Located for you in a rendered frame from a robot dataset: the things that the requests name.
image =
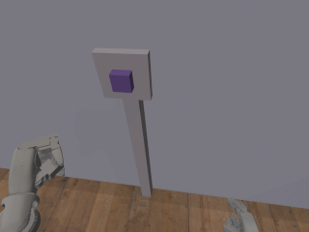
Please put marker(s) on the panel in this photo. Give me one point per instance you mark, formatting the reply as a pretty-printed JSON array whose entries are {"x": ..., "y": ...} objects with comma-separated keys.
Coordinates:
[{"x": 138, "y": 61}]

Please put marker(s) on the right robot hand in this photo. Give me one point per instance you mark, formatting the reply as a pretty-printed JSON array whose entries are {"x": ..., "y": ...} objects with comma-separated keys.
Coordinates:
[{"x": 245, "y": 223}]

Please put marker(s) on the button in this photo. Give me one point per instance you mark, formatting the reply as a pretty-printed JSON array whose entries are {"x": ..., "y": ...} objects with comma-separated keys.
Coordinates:
[{"x": 121, "y": 81}]

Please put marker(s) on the left robot hand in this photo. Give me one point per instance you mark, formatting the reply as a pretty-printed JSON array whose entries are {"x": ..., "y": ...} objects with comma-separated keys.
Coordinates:
[{"x": 26, "y": 162}]

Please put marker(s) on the robot left forearm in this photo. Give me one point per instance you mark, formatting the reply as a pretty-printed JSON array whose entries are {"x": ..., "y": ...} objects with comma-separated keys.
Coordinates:
[{"x": 20, "y": 213}]

